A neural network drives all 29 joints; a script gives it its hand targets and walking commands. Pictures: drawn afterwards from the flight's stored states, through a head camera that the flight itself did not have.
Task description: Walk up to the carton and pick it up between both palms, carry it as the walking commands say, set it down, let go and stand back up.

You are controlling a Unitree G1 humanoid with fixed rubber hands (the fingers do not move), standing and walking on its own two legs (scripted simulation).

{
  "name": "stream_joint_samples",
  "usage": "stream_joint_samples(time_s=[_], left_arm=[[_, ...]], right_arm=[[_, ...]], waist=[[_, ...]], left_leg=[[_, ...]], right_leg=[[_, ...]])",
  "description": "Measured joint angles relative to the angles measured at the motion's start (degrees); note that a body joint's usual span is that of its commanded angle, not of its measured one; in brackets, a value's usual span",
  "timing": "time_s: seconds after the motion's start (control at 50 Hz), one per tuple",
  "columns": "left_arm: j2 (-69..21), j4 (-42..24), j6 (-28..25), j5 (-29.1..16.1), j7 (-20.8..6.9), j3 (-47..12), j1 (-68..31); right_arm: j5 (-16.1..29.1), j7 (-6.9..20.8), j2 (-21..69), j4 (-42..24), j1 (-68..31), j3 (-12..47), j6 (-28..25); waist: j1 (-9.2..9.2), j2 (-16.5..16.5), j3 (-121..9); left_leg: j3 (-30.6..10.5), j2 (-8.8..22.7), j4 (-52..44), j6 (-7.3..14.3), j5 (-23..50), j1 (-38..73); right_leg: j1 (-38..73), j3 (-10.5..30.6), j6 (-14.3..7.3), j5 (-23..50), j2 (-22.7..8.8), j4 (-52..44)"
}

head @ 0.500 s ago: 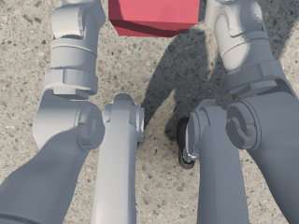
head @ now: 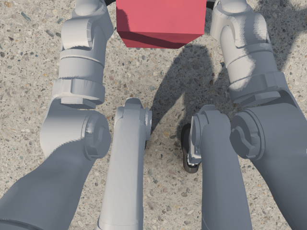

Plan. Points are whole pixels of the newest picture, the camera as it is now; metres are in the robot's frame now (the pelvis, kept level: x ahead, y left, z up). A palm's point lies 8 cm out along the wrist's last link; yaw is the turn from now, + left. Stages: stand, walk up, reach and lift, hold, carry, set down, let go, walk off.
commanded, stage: reach and lift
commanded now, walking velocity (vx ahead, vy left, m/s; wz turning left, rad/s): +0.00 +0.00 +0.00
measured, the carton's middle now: out of the picture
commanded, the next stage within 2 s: none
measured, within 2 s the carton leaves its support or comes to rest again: neither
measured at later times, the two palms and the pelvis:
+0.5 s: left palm out of the picture +0.51 +0.19 +0.00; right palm out of the picture +0.53 -0.05 -0.01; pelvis -0.01 +0.00 +0.05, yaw +1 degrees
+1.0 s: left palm out of the picture +0.48 +0.18 +0.07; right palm out of the picture +0.50 -0.05 +0.07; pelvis -0.02 +0.00 +0.10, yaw +2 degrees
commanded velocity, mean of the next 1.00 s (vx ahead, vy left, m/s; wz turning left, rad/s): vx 0.00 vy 0.00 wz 0.00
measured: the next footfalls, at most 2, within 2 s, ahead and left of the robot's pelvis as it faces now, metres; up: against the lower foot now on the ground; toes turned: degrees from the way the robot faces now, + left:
none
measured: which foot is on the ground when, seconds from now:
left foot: down 0.00-1.00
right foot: down 0.00-1.00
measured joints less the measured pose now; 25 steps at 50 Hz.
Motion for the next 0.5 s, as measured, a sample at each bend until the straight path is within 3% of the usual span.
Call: stream_joint_samples(time_s=[0.5], left_arm=[[-1.80, -0.81, 1.97, 0.00, 1.31, -0.34, 2.99]], right_arm=[[0.00, 0.93, 0.72, -0.51, 3.77, -1.36, 1.05]], waist=[[0.00, 0.64, -0.07]], left_leg=[[-0.69, -0.15, -8.78, -0.02, 2.65, 11.29]], right_leg=[[11.47, 0.01, 0.00, 2.93, -0.26, -9.29]])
